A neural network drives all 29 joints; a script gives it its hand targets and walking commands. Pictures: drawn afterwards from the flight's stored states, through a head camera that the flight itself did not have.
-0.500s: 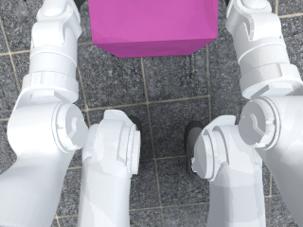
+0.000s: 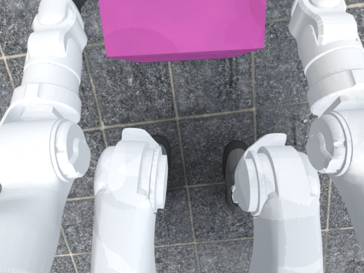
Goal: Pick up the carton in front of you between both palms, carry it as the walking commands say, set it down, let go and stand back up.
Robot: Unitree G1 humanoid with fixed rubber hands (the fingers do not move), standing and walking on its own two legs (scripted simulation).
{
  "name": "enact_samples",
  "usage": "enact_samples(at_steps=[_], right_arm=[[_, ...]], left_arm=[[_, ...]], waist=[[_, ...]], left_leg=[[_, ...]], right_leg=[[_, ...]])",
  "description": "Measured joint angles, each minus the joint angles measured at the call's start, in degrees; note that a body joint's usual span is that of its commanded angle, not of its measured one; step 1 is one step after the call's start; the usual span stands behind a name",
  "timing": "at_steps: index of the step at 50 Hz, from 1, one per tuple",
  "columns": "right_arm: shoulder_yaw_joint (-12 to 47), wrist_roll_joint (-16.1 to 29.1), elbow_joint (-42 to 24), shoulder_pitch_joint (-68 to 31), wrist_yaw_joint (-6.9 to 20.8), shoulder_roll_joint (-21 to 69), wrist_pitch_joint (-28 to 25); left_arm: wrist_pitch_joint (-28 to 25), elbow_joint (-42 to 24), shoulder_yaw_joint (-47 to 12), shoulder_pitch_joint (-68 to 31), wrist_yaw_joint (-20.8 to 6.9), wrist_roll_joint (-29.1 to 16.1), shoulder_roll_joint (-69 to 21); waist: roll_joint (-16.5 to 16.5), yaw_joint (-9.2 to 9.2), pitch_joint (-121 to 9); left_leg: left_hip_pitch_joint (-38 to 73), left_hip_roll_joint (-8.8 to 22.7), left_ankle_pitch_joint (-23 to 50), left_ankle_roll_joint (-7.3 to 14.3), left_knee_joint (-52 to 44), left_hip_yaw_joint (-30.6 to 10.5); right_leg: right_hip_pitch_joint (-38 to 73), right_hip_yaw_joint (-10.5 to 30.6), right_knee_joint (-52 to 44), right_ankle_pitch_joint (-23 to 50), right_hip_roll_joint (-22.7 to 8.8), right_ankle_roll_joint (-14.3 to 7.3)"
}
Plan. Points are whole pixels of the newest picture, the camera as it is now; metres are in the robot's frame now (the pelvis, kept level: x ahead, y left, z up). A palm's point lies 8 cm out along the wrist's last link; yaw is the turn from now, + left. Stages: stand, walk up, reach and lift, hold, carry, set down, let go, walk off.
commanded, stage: set down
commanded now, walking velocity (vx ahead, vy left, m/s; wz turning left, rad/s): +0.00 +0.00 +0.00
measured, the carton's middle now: out of the picture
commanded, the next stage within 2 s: let go in 1.14 s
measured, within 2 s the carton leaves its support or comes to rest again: neither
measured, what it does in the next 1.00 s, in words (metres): rises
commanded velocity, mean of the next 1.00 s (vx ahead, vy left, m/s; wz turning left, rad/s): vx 0.00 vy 0.00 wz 0.00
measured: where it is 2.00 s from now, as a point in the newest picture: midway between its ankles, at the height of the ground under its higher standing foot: (196, 185)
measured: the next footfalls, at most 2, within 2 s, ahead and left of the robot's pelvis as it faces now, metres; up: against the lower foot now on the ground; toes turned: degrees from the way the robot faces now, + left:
none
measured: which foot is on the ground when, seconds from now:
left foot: down 0.00-1.00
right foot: down 0.00-1.00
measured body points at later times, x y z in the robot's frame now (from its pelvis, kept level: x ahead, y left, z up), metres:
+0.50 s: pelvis +0.00 +0.00 +0.08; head +0.35 +0.03 +0.37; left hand +0.55 +0.25 -0.04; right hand +0.59 -0.13 -0.04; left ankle +0.11 +0.11 -0.33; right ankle +0.11 -0.11 -0.33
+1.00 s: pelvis +0.03 +0.00 +0.21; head +0.35 +0.03 +0.52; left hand +0.55 +0.26 +0.11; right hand +0.59 -0.14 +0.11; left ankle +0.11 +0.11 -0.33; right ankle +0.11 -0.11 -0.33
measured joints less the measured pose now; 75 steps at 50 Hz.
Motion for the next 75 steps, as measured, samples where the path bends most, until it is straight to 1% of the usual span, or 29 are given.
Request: enact_samples(at_steps=[3, 5, 8, 11, 16, 20, 24, 27, 31, 37, 41, 46, 56, 61, 65, 69, 72, 75], right_arm=[[3.8, 4.5, -0.1, 0.3, -0.3, -2.3, -0.6], [5.3, 6.4, -0.3, 0.5, -0.3, -2.9, -0.7], [5.9, 7.1, -1.3, 1.0, -0.4, -2.8, -0.5], [5.2, 6.5, -3.7, 2.4, -0.9, -2.0, 0.0], [2.8, 4.2, -8.3, 5.5, -2.0, 0.0, 2.4], [0.4, 2.1, -7.4, 6.4, -1.8, 0.9, 3.6], [-1.8, 0.1, -5.8, 7.0, -1.0, 1.4, 3.6], [-2.9, -1.1, -5.9, 7.6, -0.5, 1.8, 3.6], [-3.4, -1.7, -7.9, 8.9, -0.3, 2.0, 4.1], [-3.0, -1.5, -12.4, 11.6, -0.2, 2.2, 5.8], [-3.1, -1.7, -14.3, 13.3, 0.0, 2.4, 6.7], [-3.9, -2.5, -14.5, 15.0, 0.6, 3.1, 6.8], [-5.9, -4.8, -13.9, 18.3, 2.1, 4.4, 5.0], [-6.9, -7.0, -13.9, 20.2, 2.7, 5.4, 4.3], [-7.1, -10.0, -16.4, 25.1, 2.7, 7.1, 4.3], [-6.0, -11.5, -21.2, 34.4, 2.7, 9.0, 3.9], [-4.7, -11.2, -24.7, 42.3, 3.0, 9.7, 3.0], [-3.3, -10.4, -27.0, 49.2, 3.6, 10.0, 1.7]], left_arm=[[-1.0, 0.8, -3.9, -0.2, 0.8, -4.8, 2.4], [-1.2, 1.1, -5.8, -0.3, 0.9, -7.1, 3.4], [-1.0, 0.5, -7.3, -0.1, 1.0, -9.0, 3.8], [-0.2, -2.0, -7.6, 1.0, 1.3, -9.4, 3.1], [2.4, -7.5, -6.4, 4.3, 2.1, -7.6, 1.2], [3.8, -7.6, -4.5, 5.8, 2.0, -5.3, 0.0], [4.0, -6.9, -2.8, 6.9, 1.4, -3.4, -0.7], [4.0, -7.3, -1.8, 7.6, 1.0, -2.4, -1.0], [4.6, -9.1, -0.8, 8.8, 0.4, -1.7, -1.2], [6.2, -13.0, -0.3, 11.3, -0.4, -1.8, -0.9], [7.0, -14.6, 0.0, 13.0, -1.1, -1.8, -0.8], [6.9, -14.6, 0.7, 14.6, -2.0, -1.1, -1.3], [5.0, -14.0, 2.8, 17.6, -3.4, 1.9, -3.2], [4.2, -13.8, 3.8, 19.4, -4.2, 4.1, -4.0], [4.0, -16.0, 3.6, 24.2, -5.2, 6.9, -5.0], [3.6, -20.5, 2.1, 33.2, -6.1, 8.8, -6.2], [3.0, -23.9, 0.6, 40.7, -6.6, 8.8, -7.0], [1.9, -26.2, -0.8, 47.3, -6.9, 7.8, -7.5]], waist=[[-0.1, -0.11, -0.7], [-0.1, -0.18, -1.9], [-0.1, -0.23, -4.4], [0.0, -0.22, -7.0], [-0.2, -0.26, -11.9], [-0.4, -0.33, -16.9], [-0.4, -0.34, -21.5], [-0.4, -0.41, -24.0], [-0.4, -0.48, -25.9], [-0.3, -0.52, -27.4], [-0.3, -0.58, -28.7], [-0.4, -0.72, -30.6], [-0.4, -0.81, -32.6], [-0.3, -0.91, -32.9], [-0.3, -1.22, -33.2], [-0.1, -1.46, -33.0], [0.1, -1.46, -32.6], [0.3, -1.41, -32.5]], left_leg=[[-0.3, 0.0, -0.2, 0.2, 0.4, 0.2], [-0.9, 0.0, -0.3, 0.3, 0.5, 0.3], [-1.9, -0.1, 0.0, 0.4, 0.1, 0.4], [-2.2, -0.4, 0.5, 0.4, -1.2, 0.3], [-0.5, -0.8, 1.1, 0.3, -5.6, -0.1], [1.0, -1.0, 2.0, 0.2, -10.8, -0.4], [2.0, -1.1, 3.2, 0.2, -15.7, -0.7], [2.7, -1.0, 3.9, 0.2, -18.9, -0.9], [4.3, -0.9, 4.7, 0.2, -22.9, -1.0], [8.1, -0.9, 6.1, 0.2, -29.5, -1.1], [11.4, -0.9, 7.2, 0.2, -34.4, -1.3], [16.0, -0.9, 8.7, 0.1, -40.8, -1.5], [26.2, -0.8, 12.9, 0.2, -54.8, -1.7], [31.2, -0.7, 15.1, 0.3, -61.4, -1.8], [35.9, -0.6, 16.4, 0.5, -66.5, -1.9], [42.4, -0.6, 17.3, 0.7, -71.6, -2.0], [48.1, -0.6, 17.7, 0.9, -75.2, -2.0], [53.6, -0.6, 18.0, 1.0, -78.6, -2.0]], right_leg=[[-0.3, 0.1, 0.4, -0.3, 0.0, 0.1], [-0.8, 0.2, 0.5, -0.4, 0.0, 0.2], [-1.7, 0.3, 0.1, -0.3, -0.1, 0.3], [-1.8, 0.4, -1.0, -0.1, -0.5, 0.2], [0.1, 0.4, -5.5, 0.4, -0.9, -0.1], [1.6, 0.5, -10.7, 1.4, -1.1, -0.2], [2.6, 0.6, -15.8, 2.6, -1.2, -0.2], [3.3, 0.7, -19.1, 3.4, -1.2, -0.2], [4.8, 0.9, -23.2, 4.4, -1.2, -0.3], [8.5, 1.2, -29.8, 6.0, -1.3, -0.4], [11.8, 1.4, -34.6, 7.0, -1.4, -0.5], [16.3, 1.7, -41.0, 8.5, -1.6, -0.5], [26.4, 2.3, -55.1, 12.9, -1.9, -0.5], [31.4, 2.6, -61.7, 15.2, -2.1, -0.5], [36.2, 2.8, -67.0, 16.7, -2.2, -0.5], [42.8, 2.9, -72.4, 17.7, -2.4, -0.5], [48.5, 3.1, -76.1, 18.2, -2.6, -0.5], [54.1, 3.2, -79.5, 18.5, -2.8, -0.6]])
